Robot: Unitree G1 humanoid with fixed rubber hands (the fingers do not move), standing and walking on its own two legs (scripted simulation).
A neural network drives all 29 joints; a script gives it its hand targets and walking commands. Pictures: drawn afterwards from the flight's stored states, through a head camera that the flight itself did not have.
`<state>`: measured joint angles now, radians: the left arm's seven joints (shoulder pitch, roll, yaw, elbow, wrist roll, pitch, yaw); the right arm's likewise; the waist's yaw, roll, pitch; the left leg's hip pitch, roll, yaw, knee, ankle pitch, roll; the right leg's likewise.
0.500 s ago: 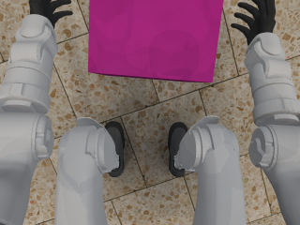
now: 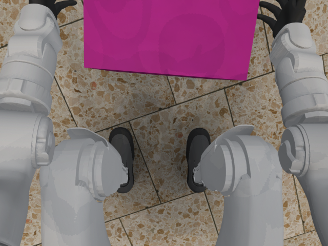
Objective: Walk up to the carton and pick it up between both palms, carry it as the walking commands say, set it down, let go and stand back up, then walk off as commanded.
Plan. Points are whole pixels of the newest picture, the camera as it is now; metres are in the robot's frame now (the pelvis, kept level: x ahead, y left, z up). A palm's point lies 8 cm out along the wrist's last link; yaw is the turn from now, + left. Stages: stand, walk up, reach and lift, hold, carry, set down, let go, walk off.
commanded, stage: reach and lift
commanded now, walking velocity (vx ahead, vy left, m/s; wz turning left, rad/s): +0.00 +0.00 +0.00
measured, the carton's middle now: (167, 24) +0.52 -0.01 -0.24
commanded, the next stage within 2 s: none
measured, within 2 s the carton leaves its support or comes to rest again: leaves its support in 1.48 s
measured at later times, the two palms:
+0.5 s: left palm (65, 5) +0.53 +0.18 -0.17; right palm (271, 19) +0.52 -0.20 -0.17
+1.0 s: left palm (66, 5) +0.53 +0.18 -0.17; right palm (270, 19) +0.52 -0.20 -0.16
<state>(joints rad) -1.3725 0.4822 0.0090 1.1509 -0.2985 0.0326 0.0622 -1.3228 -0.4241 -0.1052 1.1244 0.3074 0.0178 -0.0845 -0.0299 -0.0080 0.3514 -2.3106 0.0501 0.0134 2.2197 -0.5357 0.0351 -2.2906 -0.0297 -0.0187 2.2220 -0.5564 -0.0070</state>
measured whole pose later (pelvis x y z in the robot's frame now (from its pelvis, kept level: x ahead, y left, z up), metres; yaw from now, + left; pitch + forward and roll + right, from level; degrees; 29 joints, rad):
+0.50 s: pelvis +0.00 +0.00 +0.01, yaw +0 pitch +36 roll -1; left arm -1.43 0.41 -0.02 1.21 -0.28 0.00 0.09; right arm -1.40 -0.36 -0.06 1.19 0.30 0.00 -0.11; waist -0.03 -0.01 0.35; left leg -2.30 0.05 0.01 2.19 -0.53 0.03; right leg -2.28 -0.03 -0.02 2.19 -0.54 -0.01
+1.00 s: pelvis -0.01 +0.00 +0.02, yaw +0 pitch +38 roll -2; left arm -1.48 0.42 -0.14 1.28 -0.38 -0.05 0.09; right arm -1.43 -0.38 0.01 1.24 0.38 -0.05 -0.12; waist -0.03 0.00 0.35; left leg -2.30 0.04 0.00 2.15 -0.51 0.03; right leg -2.28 -0.03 -0.03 2.15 -0.53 -0.01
